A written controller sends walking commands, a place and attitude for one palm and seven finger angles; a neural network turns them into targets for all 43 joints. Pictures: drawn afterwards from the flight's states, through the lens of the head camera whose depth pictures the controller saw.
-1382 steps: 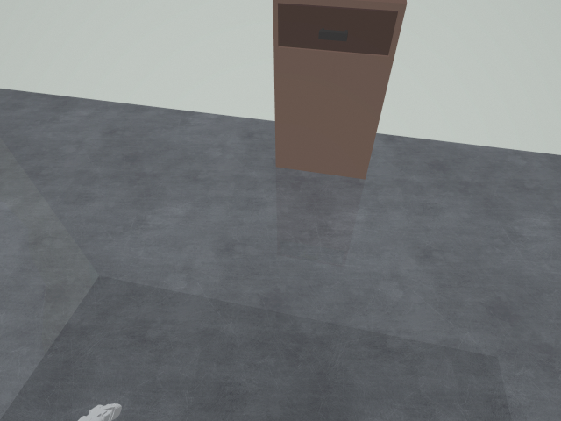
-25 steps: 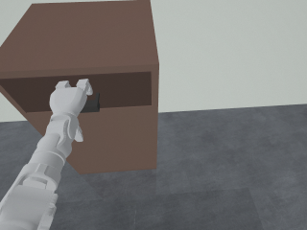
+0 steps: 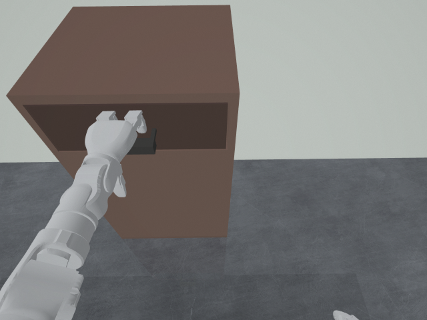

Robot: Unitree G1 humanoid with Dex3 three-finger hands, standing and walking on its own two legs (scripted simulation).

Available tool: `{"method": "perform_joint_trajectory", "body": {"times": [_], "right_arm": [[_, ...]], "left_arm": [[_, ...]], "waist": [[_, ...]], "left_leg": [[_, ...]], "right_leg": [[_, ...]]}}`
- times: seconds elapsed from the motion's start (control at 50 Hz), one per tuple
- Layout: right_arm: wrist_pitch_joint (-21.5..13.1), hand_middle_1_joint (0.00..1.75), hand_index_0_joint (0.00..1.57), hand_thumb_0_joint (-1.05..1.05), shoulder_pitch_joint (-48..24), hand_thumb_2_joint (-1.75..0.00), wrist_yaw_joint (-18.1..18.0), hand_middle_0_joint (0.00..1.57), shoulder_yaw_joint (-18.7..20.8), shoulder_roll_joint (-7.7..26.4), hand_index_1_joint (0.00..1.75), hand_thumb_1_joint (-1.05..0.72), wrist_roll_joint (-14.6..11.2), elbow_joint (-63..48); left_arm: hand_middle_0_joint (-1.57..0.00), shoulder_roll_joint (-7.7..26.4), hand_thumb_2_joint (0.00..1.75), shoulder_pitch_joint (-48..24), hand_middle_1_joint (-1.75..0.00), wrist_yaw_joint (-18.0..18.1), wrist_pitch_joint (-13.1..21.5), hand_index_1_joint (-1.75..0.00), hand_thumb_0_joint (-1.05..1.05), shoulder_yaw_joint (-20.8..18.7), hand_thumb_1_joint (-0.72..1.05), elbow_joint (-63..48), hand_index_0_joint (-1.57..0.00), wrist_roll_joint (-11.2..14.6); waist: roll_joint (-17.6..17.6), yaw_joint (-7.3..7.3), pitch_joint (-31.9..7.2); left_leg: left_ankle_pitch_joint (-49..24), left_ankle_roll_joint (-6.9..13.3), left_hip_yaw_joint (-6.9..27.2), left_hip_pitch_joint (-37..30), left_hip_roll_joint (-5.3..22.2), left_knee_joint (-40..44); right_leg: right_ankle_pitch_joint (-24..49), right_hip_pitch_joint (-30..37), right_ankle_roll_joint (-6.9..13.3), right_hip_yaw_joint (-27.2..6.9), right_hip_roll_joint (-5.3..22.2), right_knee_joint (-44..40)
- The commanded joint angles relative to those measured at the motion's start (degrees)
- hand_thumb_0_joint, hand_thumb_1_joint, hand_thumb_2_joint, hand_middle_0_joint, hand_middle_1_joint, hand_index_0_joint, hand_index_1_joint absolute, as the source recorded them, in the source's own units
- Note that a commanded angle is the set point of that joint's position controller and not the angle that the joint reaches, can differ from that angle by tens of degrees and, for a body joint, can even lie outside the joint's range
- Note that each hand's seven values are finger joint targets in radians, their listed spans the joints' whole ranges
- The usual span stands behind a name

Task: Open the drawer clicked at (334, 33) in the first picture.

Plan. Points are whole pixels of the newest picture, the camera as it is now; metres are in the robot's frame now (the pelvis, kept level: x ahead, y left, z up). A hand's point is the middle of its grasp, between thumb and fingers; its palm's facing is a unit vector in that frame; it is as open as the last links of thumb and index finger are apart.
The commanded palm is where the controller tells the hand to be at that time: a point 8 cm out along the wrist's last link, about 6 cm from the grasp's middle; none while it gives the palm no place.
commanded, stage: re-aim the fingers above the handle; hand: left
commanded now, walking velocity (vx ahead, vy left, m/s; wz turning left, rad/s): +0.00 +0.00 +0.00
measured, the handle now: (133, 139) +0.51 +0.22 +0.00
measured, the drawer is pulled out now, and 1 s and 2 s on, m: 0.00 0.00 0.00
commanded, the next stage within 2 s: lower the fingers behind the handle in 1.92 s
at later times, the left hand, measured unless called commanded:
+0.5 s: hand (124, 144) +0.44 +0.21 +0.06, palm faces +0.02 -0.03 -1.00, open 13.9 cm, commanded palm +0.41 +0.22 +0.12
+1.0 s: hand (118, 147) +0.43 +0.22 +0.07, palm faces +0.00 +0.00 -1.00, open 13.9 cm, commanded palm +0.40 +0.20 +0.12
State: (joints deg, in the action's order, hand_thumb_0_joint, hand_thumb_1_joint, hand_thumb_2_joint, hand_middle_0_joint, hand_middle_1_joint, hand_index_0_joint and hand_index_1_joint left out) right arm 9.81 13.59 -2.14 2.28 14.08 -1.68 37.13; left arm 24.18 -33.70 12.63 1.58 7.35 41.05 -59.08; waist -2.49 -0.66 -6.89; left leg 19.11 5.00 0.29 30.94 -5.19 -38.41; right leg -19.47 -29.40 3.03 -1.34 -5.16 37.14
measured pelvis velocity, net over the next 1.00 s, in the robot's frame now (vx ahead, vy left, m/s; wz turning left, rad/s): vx -0.01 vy -0.01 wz -0.01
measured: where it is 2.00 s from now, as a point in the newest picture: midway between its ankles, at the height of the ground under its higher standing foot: outside the picture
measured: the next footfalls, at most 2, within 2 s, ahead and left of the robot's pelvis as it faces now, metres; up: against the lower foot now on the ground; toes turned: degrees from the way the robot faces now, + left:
none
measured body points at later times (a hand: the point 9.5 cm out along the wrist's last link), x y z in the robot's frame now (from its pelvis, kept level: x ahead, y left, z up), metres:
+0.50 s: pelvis +0.00 -0.01 +0.00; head +0.05 -0.02 +0.45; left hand +0.44 +0.21 +0.12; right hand +0.06 -0.27 -0.13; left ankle -0.01 +0.06 -0.72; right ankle -0.02 -0.09 -0.72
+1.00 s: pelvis -0.01 -0.01 +0.00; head +0.04 -0.03 +0.45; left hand +0.42 +0.21 +0.12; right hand +0.11 -0.26 -0.13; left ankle -0.01 +0.06 -0.72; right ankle -0.02 -0.09 -0.72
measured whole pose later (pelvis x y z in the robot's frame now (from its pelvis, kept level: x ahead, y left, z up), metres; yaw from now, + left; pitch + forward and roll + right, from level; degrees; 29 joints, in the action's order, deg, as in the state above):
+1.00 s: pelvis -0.01 -0.01 +0.00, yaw +0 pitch +11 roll +0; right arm 9.3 12.0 -1.9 1.1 13.8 -2.6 37.7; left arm 24.1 -38.0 13.1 -6.3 8.1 47.6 -57.6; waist -3.2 -0.9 -7.5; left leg 17.9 4.1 0.1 30.0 -4.6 -36.6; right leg -18.4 -29.0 3.9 -1.6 -5.6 36.2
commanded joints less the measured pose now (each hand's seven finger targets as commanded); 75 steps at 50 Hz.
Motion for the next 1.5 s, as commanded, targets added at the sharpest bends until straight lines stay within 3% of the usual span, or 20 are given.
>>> {"method": "perform_joint_trajectory", "body": {"times": [0.0, 0.08, 0.18, 0.3, 0.34, 0.44, 0.64, 0.74, 0.8, 0.84, 0.88, 0.94, 1.04, 1.12, 1.16, 1.26, 1.32, 1.38, 1.44, 1.48], "right_arm": [[-2.03, 0.3, 0.2, 0.0, 1.24, -0.9, -0.16, 0.2, 2.71, 7.64, 0.3, -0.9, -0.19, -4.52], [-2.02, 0.3, 0.2, 0.0, 2.16, -0.9, -0.36, 0.2, 2.77, 8.37, 0.3, -0.9, -0.45, -4.17], [-1.91, 0.3, 0.2, 0.0, 2.97, -0.9, -0.75, 0.2, 2.74, 8.32, 0.3, -0.9, -0.39, -4.36], [-2.06, 0.3, 0.2, 0.0, 3.38, -0.9, -0.99, 0.2, 2.27, 8.33, 0.3, -0.9, -0.08, -4.57], [-1.92, 0.3, 0.2, 0.0, 2.7, -0.9, -1.15, 0.2, 2.13, 8.25, 0.3, -0.9, 0.08, -5.15], [-1.89, 0.3, 0.2, 0.0, 2.18, -0.9, -0.67, 0.2, 2.21, 8.3, 0.3, -0.9, -0.39, -5.83], [-2.64, 0.3, 0.2, 0.0, 1.31, -0.9, -1.09, 0.2, 3.09, 8.15, 0.3, -0.9, -0.69, -5.58], [-2.81, 0.3, 0.2, 0.0, 0.66, -0.9, -1.39, 0.2, 2.46, 8.04, 0.3, -0.9, -0.25, -3.93], [-2.85, 0.3, 0.2, 0.0, -0.95, -0.9, -1.17, 0.2, 1.74, 7.21, 0.3, -0.9, -0.34, -4.07], [-2.6, 0.3, 0.2, 0.0, -1.62, -0.9, -0.85, 0.2, 1.55, 7.36, 0.3, -0.9, -0.27, -4.4], [-2.47, 0.3, 0.2, 0.0, -1.23, -0.9, -0.24, 0.2, 1.55, 7.42, 0.3, -0.9, -0.83, -4.57], [-1.84, 0.3, 0.2, 0.0, -0.41, -0.9, -0.32, 0.2, 1.89, 8.46, 0.3, -0.9, -1.03, -5.32], [-2.21, 0.3, 0.2, 0.0, -0.22, -0.9, -1.7, 0.2, 2.03, 8.05, 0.3, -0.9, -0.59, -6.17], [-3.0, 0.3, 0.2, 0.0, 1.49, -0.9, -1.91, 0.2, 2.26, 6.94, 0.3, -0.9, 0.22, -5.02], [-3.23, 0.3, 0.2, 0.0, 1.56, -0.9, -1.51, 0.2, 2.11, 6.66, 0.3, -0.9, 0.39, -4.24], [-2.38, 0.3, 0.2, 0.0, -0.54, -0.9, -0.55, 0.2, 1.31, 6.81, 0.3, -0.9, 0.13, -3.82], [-1.56, 0.3, 0.2, 0.0, 0.05, -0.9, 0.15, 0.2, 1.65, 8.04, 0.3, -0.9, -0.73, -4.33], [-1.11, 0.3, 0.2, 0.0, 0.43, -0.9, -0.31, 0.2, 2.48, 9.4, 0.3, -0.9, -1.66, -5.96], [-2.03, 0.3, 0.2, 0.0, -0.42, -0.9, -1.65, 0.2, 2.69, 9.03, 0.3, -0.9, -1.32, -6.7], [-2.99, 0.3, 0.2, 0.0, 0.18, -0.9, -2.41, 0.2, 2.67, 8.22, 0.3, -0.9, -0.46, -5.65]], "left_arm": [[-0.3, 10.04, 0.3, -28.42, -1.2, 4.21, -1.43, -1.2, 0.0, -3.91, -0.5, -8.95, -0.3, 0.39], [-0.3, 10.13, 0.3, -29.08, -1.2, 3.3, -3.47, -1.2, 0.0, -3.52, -0.5, -4.77, -0.3, 0.96], [-0.3, 8.85, 0.3, -29.82, -1.2, 1.11, -2.49, -1.2, 0.0, -1.86, -0.5, -4.96, -0.3, 1.17], [-0.3, 16.57, 0.3, -29.89, -1.2, 3.1, -0.53, -1.2, 0.0, -8.7, -0.5, -4.71, -0.3, -0.07], [-0.3, 20.68, 0.3, -26.66, -1.2, 4.36, -0.9, -1.2, 0.0, -12.63, -0.5, -3.93, -0.3, -0.52], [-0.3, 18.83, 0.3, -21.65, -1.2, 4.79, -3.08, -1.2, 0.0, -11.44, -0.5, -3.4, -0.3, -0.26], [-0.3, 8.11, 0.3, -25.46, -1.2, -1.2, 0.52, -1.2, 0.0, -0.18, -0.5, -18.05, -0.3, 3.03], [-0.3, 17.74, 0.3, -29.55, -1.2, 3.31, 1.98, -1.2, 0.0, -9.23, -0.5, -14.83, -0.3, 0.95], [-0.3, 18.54, 0.3, -27.69, -1.2, 6.09, -0.57, -1.2, 0.0, -10.96, -0.5, -10.47, -0.3, 0.01], [-0.3, 17.05, 0.3, -24.39, -1.2, 6.28, -3.43, -1.2, 0.0, -10.16, -0.5, -5.91, -0.3, 0.23], [-0.3, 9.02, 0.3, -24.18, -1.2, 4.85, -6.42, -1.2, 0.0, -2.85, -0.5, -2.6, -0.3, 0.76], [-0.3, 7.5, 0.3, -22.25, -1.2, 0.79, -8.74, -1.2, 0.0, -0.96, -0.5, -0.57, -0.3, 1.57], [-0.3, 5.19, 0.3, -30.49, -1.2, -3.97, -2.41, -1.2, 0.0, 2.43, -0.5, -10.63, -0.3, 3.32], [-0.3, 13.48, 0.3, -32.94, -1.2, 0.47, 3.99, -1.2, 0.0, -5.41, -0.5, -15.75, -0.3, 0.94], [-0.3, 18.34, 0.3, -33.31, -1.2, 4.46, 4.25, -1.2, 0.0, -10.62, -0.5, -14.9, -0.3, -0.11], [-0.3, 20.29, 0.3, -23.62, -1.2, 10.08, -5.43, -1.2, 0.0, -13.56, -0.5, -2.28, -0.3, -0.99], [-0.3, 13.74, 0.3, -19.21, -1.2, 6.3, -11.39, -1.2, 0.0, -7.04, -0.5, 3.27, -0.3, 0.02], [-0.3, 5.81, 0.3, -18.81, -1.2, -1.43, -12.73, -1.2, 0.0, 1.03, -0.5, -1.36, -0.3, 3.26], [-0.3, 0.81, 0.3, -24.04, -1.2, -7.41, -6.56, -1.2, 0.0, 6.49, -0.5, -12.37, -0.3, 5.95], [-0.3, 3.59, 0.3, -27.73, -1.2, -7.86, -0.13, -1.2, 0.0, 4.62, -0.5, -19.07, -0.3, 5.81]], "waist": [[-1.22, -1.95, -19.53], [2.57, -2.42, -19.57], [1.48, -2.93, -19.85], [0.27, -1.02, -19.87], [0.43, 0.87, -21.44], [1.65, 1.25, -22.72], [-0.74, -3.77, -18.44], [-0.62, -1.37, -17.74], [-0.47, 0.37, -18.97], [0.31, 0.98, -19.58], [1.84, -0.89, -17.7], [5.89, -1.87, -19.46], [4.32, -4.05, -18.24], [-3.22, -1.63, -22.05], [-3.55, -0.16, -22.76], [1.31, 2.65, -21.28], [3.79, 1.28, -21.16], [8.49, -2.34, -22.23], [7.4, -5.7, -18.35], [1.12, -5.32, -17.43]], "left_leg": [[-24.89, -3.67, 2.48, -17.17, 4.05, 1.69], [-20.88, -2.85, 2.36, -14.99, 3.86, 2.45], [-21.53, -2.4, 2.1, -15.24, 3.65, 2.21], [-20.54, -2.48, 1.75, -12.57, 3.63, 2.8], [-21.04, -2.34, 0.99, -9.98, 3.26, 3.01], [-23.04, -2.44, 0.13, -9.37, 3.44, 3.56], [-25.82, -1.95, 1.92, -19.05, 3.71, 2.91], [-20.56, -2.43, 2.08, -15.51, 3.24, 3.54], [-19.23, -2.76, 1.26, -12.54, 2.87, 3.88], [-19.17, -2.89, 0.54, -11.05, 2.84, 4.16], [-19.33, -2.93, 0.34, -11.47, 3.15, 3.89], [-20.44, -2.31, 0.18, -12.62, 3.22, 3.59], [-19.05, -1.22, 0.93, -14.67, 2.75, 3.1], [-22.29, -1.88, 1.59, -16.96, 2.56, 1.92], [-23.15, -2.5, 1.75, -14.09, 2.66, 1.89], [-20.42, -3.1, -0.51, -5.87, 2.55, 3.69], [-21.15, -2.89, -1.47, -6.82, 2.91, 4.44], [-23.25, -1.59, -1.32, -10.93, 3.15, 3.85], [-21.8, -0.68, 0.42, -14.96, 2.96, 3.78], [-21.46, -0.61, 1.5, -18.5, 2.61, 3.22]], "right_leg": [[15.94, 1.25, 0.43, 0.11, 1.42, -3.28], [15.03, 3.0, 0.16, -0.18, 1.64, -4.02], [16.61, 3.53, 0.13, -0.47, 1.72, -4.12], [15.99, 4.89, 0.45, -0.8, 1.64, -3.58], [18.14, 8.8, 0.56, -1.62, 1.69, -3.29], [21.89, 12.19, 0.29, -2.03, 1.8, -3.52], [20.09, 5.05, -0.22, -1.43, 1.79, -5.95], [15.91, 5.11, 0.48, -1.27, 1.87, -4.85], [16.07, 7.13, 0.5, -1.18, 2.07, -3.93], [17.19, 9.35, 0.39, -1.27, 2.12, -4.03], [17.67, 7.26, 0.06, -0.7, 2.15, -4.43], [20.16, 9.52, -0.41, -1.22, 2.26, -5.52], [20.42, 8.01, -0.72, -2.12, 2.95, -6.24], [19.8, 5.98, 0.28, -2.17, 2.24, -3.95], [20.0, 7.09, 0.61, -2.02, 2.01, -2.67], [21.69, 13.07, 0.22, -2.79, 2.22, -2.84], [24.58, 14.59, -0.33, -2.35, 2.28, -4.22], [29.88, 15.62, -1.42, -2.5, 2.7, -5.66], [26.65, 11.31, -1.68, -2.52, 2.84, -7.33], [22.26, 7.0, -1.04, -2.6, 2.61, -7.0]]}}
